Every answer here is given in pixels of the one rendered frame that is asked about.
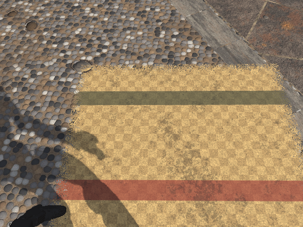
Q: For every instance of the left robot hand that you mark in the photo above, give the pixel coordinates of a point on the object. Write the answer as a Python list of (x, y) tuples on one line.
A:
[(38, 214)]

